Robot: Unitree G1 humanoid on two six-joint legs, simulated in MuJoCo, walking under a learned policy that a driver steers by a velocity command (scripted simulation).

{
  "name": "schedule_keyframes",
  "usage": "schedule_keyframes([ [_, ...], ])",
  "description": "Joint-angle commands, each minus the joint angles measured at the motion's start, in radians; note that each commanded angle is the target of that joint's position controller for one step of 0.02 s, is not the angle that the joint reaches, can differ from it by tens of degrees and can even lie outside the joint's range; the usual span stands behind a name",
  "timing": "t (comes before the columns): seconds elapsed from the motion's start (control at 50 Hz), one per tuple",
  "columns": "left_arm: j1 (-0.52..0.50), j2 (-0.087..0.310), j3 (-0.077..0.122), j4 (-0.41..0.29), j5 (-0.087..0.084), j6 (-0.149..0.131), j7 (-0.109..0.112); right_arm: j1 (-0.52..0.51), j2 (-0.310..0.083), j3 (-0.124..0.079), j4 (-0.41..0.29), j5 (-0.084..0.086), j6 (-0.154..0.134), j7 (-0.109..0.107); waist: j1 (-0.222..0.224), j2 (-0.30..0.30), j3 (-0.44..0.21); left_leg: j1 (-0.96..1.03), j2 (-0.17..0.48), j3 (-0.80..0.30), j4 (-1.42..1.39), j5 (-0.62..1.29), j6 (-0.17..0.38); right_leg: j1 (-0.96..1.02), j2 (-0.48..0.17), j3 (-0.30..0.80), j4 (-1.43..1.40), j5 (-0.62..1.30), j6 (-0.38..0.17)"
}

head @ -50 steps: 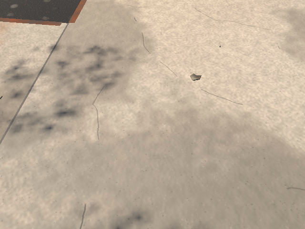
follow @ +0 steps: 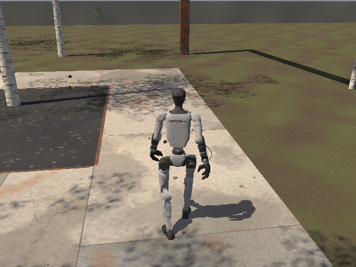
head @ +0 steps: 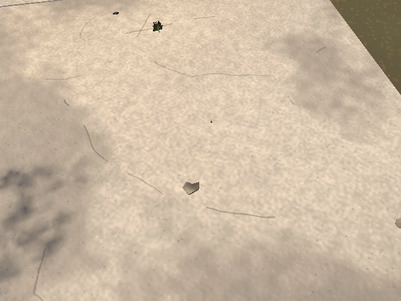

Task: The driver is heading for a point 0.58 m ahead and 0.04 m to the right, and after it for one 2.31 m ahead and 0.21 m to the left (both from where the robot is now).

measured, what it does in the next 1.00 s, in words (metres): walks ahead: right foot, then left foot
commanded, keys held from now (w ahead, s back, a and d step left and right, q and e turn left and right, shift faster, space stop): w+e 0.22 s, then w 0.38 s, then w+q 0.40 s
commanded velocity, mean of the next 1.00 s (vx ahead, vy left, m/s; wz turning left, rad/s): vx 0.50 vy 0.00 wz -0.14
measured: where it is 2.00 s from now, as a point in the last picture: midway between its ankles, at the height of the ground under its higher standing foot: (203, 144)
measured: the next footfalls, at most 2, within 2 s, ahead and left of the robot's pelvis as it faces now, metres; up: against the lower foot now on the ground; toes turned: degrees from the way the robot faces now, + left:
right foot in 0.02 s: +0.16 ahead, -0.07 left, +0.00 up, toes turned -7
left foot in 0.58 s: +0.52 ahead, +0.02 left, +0.00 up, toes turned -12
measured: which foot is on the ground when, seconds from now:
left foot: down 0.00-0.04, up 0.06-0.56, down 0.58-1.00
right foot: up 0.00-0.00, down 0.02-0.58, up 0.60-1.00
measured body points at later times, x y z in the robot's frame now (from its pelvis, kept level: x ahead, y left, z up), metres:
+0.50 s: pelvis +0.27 -0.03 +0.01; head +0.30 -0.05 +0.46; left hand +0.29 +0.24 -0.12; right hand +0.41 -0.29 -0.10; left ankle +0.46 +0.06 -0.69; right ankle +0.12 -0.06 -0.73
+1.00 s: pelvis +0.54 -0.06 +0.02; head +0.57 -0.06 +0.47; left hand +0.77 +0.13 -0.08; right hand +0.46 -0.32 -0.11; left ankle +0.48 +0.03 -0.73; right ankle +0.67 -0.23 -0.69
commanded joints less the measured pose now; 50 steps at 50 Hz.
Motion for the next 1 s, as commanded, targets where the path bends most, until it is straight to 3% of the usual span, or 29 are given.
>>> schedule_keyframes([
  [0.02, 0.279, 0.121, 0.051, 0.031, 0.006, -0.021, 0.022, -0.005, -0.206, -0.043, -0.052, 0.004, 0.02, -0.001, 0.163, 0.076, -0.157, -0.073, 0.24, -0.047, 0.452, 1.059, 0.105, 0.328, 0.113, -0.025, -0.109, -0.065, -0.079],
  [0.04, 0.406, 0.218, 0.083, 0.059, 0.018, -0.027, 0.038, -0.005, -0.169, -0.034, -0.085, 0.003, 0.02, 0.003, 0.209, -0.03, -0.258, -0.304, 0.206, -0.052, 0.758, 0.676, 0.07, 0.574, -0.067, 0.23, -0.157, -0.172, -0.135],
  [0.06, 0.349, 0.321, 0.105, 0.03, -0.004, -0.015, 0.043, -0.016, -0.092, -0.024, -0.17, 0.016, 0.008, 0.025, 0.132, -0.264, -0.313, -0.756, -0.046, -0.157, 1.121, -0.121, 0.001, 0.824, -0.316, 0.815, -0.306, -0.174, -0.292],
  [0.08, 0.365, 0.307, 0.1, 0.026, -0.019, -0.001, 0.049, -0.149, -0.165, -0.033, -0.198, 0.005, -0.005, 0.029, 0.172, -0.058, -0.266, -0.872, -0.006, -0.346, 1.132, -0.058, 0.011, 0.787, -0.316, 0.794, -0.367, -0.086, -0.271],
  [0.1, 0.316, 0.261, 0.087, 0.032, -0.024, -0.002, 0.058, -0.182, -0.14, -0.025, -0.21, 0.019, -0.019, 0.033, 0.139, -0.02, -0.155, -0.886, 0.041, -0.361, 1.076, 0.044, 0.022, 0.679, -0.299, 0.65, -0.364, 0.005, -0.244],
  [0.12, 0.271, 0.206, 0.073, 0.034, -0.028, -0.01, 0.06, -0.15, -0.136, -0.023, -0.19, 0.02, -0.025, 0.029, 0.086, 0.046, -0.079, -0.819, 0.078, -0.364, 0.964, 0.098, 0.024, 0.542, -0.25, 0.553, -0.375, 0.148, -0.199],
  [0.16, 0.214, 0.159, 0.056, 0.023, -0.038, -0.03, 0.066, -0.117, -0.129, -0.023, -0.181, -0.018, 0.007, 0.028, 0.026, 0.036, -0.068, -0.696, 0.102, -0.376, 0.858, 0.115, 0.004, 0.415, -0.161, 0.428, -0.388, 0.282, -0.155],
  [0.2, 0.241, 0.168, 0.054, 0.028, -0.046, -0.051, 0.063, -0.116, -0.117, -0.022, -0.189, -0.027, 0.038, 0.035, 0.014, 0.021, -0.076, -0.675, 0.096, -0.363, 0.801, 0.121, -0.018, 0.381, -0.127, 0.396, -0.398, 0.346, -0.155],
  [0.24, 0.282, 0.191, 0.057, 0.034, -0.042, -0.059, 0.06, -0.166, -0.11, -0.018, -0.21, -0.024, 0.051, 0.041, 0.025, 0.006, -0.06, -0.712, 0.092, -0.347, 0.725, 0.184, -0.033, 0.37, -0.11, 0.378, -0.421, 0.334, -0.145],
  [0.3, 0.355, 0.179, 0.05, 0.051, -0.04, -0.063, 0.057, -0.282, -0.114, -0.015, -0.246, -0.02, 0.054, 0.044, 0.07, -0.022, -0.026, -0.785, 0.093, -0.335, 0.584, 0.308, -0.034, 0.414, -0.1, 0.367, -0.444, 0.351, -0.105],
  [0.38, 0.43, 0.172, 0.04, 0.075, -0.038, -0.068, 0.062, -0.388, -0.108, -0.005, -0.28, -0.013, 0.049, 0.054, 0.114, -0.042, -0.022, -0.809, 0.068, -0.322, 0.431, 0.422, -0.011, 0.519, -0.101, 0.346, -0.431, 0.436, -0.058],
  [0.46, 0.48, 0.173, 0.031, 0.097, -0.025, -0.067, 0.074, -0.494, -0.108, 0.006, -0.322, -0.006, 0.037, 0.061, 0.148, -0.05, 0.009, -0.807, 0.028, -0.295, 0.306, 0.424, 0.026, 0.608, -0.128, 0.347, -0.411, 0.494, -0.059],
  [0.5, 0.473, 0.188, 0.03, 0.105, -0.019, -0.069, 0.081, -0.489, -0.119, 0.005, -0.332, -0.003, 0.029, 0.061, 0.128, -0.061, 0.018, -0.754, 0.007, -0.294, 0.251, 0.378, 0.058, 0.633, -0.153, 0.349, -0.388, 0.571, -0.054],
  [0.52, 0.447, 0.196, 0.03, 0.103, -0.018, -0.071, 0.083, -0.442, -0.127, 0.002, -0.322, -0.002, 0.026, 0.058, 0.096, -0.065, 0.01, -0.676, -0.013, -0.29, 0.219, 0.341, 0.078, 0.624, -0.155, 0.333, -0.354, 0.671, -0.039],
  [0.56, 0.415, 0.217, 0.033, 0.106, -0.012, -0.075, 0.082, -0.246, -0.165, -0.017, -0.261, 0.003, 0.017, 0.039, 0.01, -0.071, -0.085, -0.434, -0.08, -0.27, 0.179, 0.268, 0.117, 0.614, -0.134, 0.306, -0.155, 0.915, -0.011],
  [0.58, 0.397, 0.215, 0.031, 0.104, -0.017, -0.077, 0.078, -0.085, -0.185, -0.028, -0.215, -0.004, 0.008, 0.026, -0.069, -0.039, -0.169, -0.217, -0.049, -0.297, 0.122, 0.316, 0.146, 0.528, -0.096, 0.271, 0.04, 0.833, 0.004],
  [0.6, 0.418, 0.16, 0.015, 0.071, -0.034, -0.083, 0.072, 0.067, -0.267, -0.048, -0.194, -0.029, 0.003, 0.01, -0.105, 0.078, -0.302, 0.048, 0.177, -0.568, 0.112, 0.205, 0.208, 0.312, -0.019, 0.228, 0.341, 0.495, 0.026],
  [0.62, 0.535, 0.108, 0.012, 0.077, -0.054, -0.081, 0.067, 0.077, -0.335, -0.066, -0.173, -0.032, 0.011, 0.022, -0.035, 0.288, -0.364, 0.194, 0.388, -1.034, -0.003, 0.247, 0.348, 0.022, 0.173, 0.185, 0.646, -0.334, 0.06],
  [0.64, 0.468, 0.172, 0.02, 0.08, -0.015, -0.078, 0.07, -0.011, -0.253, -0.05, -0.177, 0.008, 0.02, 0.037, -0.007, 0.13, -0.25, 0.086, 0.337, -1.055, -0.054, 0.148, 0.333, -0.062, 0.103, 0.265, 0.708, -0.301, 0.041],
  [0.66, 0.388, 0.167, 0.02, 0.06, -0.01, -0.08, 0.063, -0.108, -0.189, -0.035, -0.193, 0.018, 0.021, 0.042, 0.021, 0.064, -0.116, -0.054, 0.299, -0.887, -0.07, 0.145, 0.315, -0.088, 0.043, 0.239, 0.67, -0.206, 0.046],
  [0.68, 0.333, 0.15, 0.014, 0.044, -0.006, -0.083, 0.057, -0.147, -0.149, -0.023, -0.194, 0.012, 0.018, 0.046, 0.031, 0.026, -0.066, -0.141, 0.242, -0.791, -0.096, 0.23, 0.292, -0.077, 0.007, 0.218, 0.613, -0.156, 0.052],
  [0.72, 0.326, 0.126, 0.007, 0.031, 0.009, -0.067, 0.046, -0.135, -0.123, -0.011, -0.164, 0.015, 0.009, 0.042, 0.069, 0.064, -0.048, -0.235, 0.165, -0.675, -0.126, 0.387, 0.261, -0.018, -0.031, 0.2, 0.527, -0.127, 0.082],
  [0.78, 0.297, 0.103, -0.003, 0.01, 0.011, -0.05, 0.037, -0.075, -0.163, -0.022, -0.131, 0.025, -0.004, 0.038, 0.079, 0.074, -0.055, -0.276, 0.136, -0.615, -0.154, 0.477, 0.281, -0.013, -0.044, 0.166, 0.428, -0.116, 0.132],
  [0.86, 0.104, 0.099, -0.015, -0.061, 0.003, -0.044, 0.036, -0.023, -0.183, -0.033, -0.121, 0.025, 0.005, 0.035, 0.038, 0.073, -0.002, -0.311, 0.1, -0.594, -0.197, 0.399, 0.271, -0.069, -0.058, 0.137, 0.2, 0.017, 0.184],
  [0.94, -0.026, 0.098, -0.024, -0.108, -0.01, -0.049, 0.036, 0.039, -0.195, -0.043, -0.116, 0.02, 0.01, 0.035, -0.014, 0.079, -0.019, -0.256, 0.088, -0.601, -0.147, 0.455, 0.243, -0.045, -0.03, 0.134, 0.04, 0.123, 0.196],
  [1.0, -0.068, 0.112, -0.023, -0.137, -0.018, -0.059, 0.042, 0.05, -0.205, -0.049, -0.125, 0.011, 0.016, 0.031, -0.022, 0.093, -0.033, -0.215, 0.103, -0.637, -0.074, 0.537, 0.226, 0.0, -0.008, 0.147, -0.028, 0.095, 0.186],
])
